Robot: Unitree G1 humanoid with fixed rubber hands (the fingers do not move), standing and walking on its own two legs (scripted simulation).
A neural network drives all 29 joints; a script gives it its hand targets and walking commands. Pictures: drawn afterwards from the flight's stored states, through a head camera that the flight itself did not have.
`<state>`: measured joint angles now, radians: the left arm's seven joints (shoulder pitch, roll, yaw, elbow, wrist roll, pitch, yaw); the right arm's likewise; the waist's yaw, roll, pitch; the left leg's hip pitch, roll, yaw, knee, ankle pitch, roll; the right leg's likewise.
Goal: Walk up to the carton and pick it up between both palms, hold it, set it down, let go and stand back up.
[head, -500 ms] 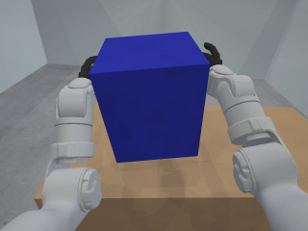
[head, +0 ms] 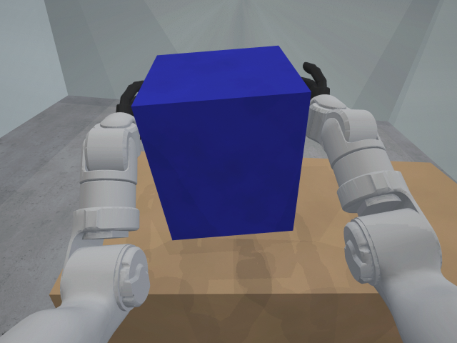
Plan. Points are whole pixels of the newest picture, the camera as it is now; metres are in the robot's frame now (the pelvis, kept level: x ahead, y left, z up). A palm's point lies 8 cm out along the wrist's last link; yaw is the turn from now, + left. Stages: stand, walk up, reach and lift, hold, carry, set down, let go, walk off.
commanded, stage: hold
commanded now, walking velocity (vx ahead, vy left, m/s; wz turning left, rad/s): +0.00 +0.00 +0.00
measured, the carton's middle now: (225, 143) +0.37 +0.00 +0.25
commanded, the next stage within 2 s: none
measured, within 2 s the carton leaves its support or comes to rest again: neither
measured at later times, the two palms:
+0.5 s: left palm (127, 125) +0.37 +0.16 +0.28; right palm (312, 108) +0.38 -0.14 +0.32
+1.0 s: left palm (125, 124) +0.37 +0.16 +0.28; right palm (312, 108) +0.37 -0.14 +0.32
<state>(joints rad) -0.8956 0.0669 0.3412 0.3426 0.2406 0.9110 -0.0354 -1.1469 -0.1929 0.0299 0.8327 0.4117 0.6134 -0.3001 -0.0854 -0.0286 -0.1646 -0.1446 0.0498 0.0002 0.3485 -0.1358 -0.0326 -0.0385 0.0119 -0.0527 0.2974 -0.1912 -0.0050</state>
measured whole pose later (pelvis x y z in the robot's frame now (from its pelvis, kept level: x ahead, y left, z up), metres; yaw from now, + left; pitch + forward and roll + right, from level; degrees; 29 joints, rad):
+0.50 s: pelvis +0.00 +0.00 +0.00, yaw +0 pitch -4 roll -1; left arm -0.90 0.07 0.33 0.35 0.23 0.90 -0.02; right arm -1.15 -0.19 0.03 0.84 0.41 0.60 -0.29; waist -0.08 -0.03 -0.16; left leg -0.15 0.05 -0.01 0.35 -0.14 -0.03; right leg -0.04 0.01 -0.06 0.30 -0.19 -0.01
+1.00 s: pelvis +0.00 +0.00 +0.00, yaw +0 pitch -4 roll -1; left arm -0.90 0.07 0.34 0.34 0.23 0.91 -0.03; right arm -1.14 -0.19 0.04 0.82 0.41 0.62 -0.30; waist -0.08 -0.03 -0.16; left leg -0.14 0.05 0.00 0.35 -0.13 -0.03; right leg -0.04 0.01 -0.05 0.30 -0.19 -0.01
